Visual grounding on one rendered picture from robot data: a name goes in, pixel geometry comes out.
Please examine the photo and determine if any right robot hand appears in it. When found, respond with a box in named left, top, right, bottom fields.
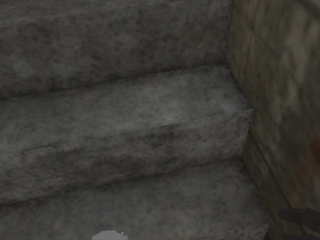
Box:
left=277, top=207, right=320, bottom=240

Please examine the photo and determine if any left robot thigh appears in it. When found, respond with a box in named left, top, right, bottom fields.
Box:
left=93, top=230, right=128, bottom=240

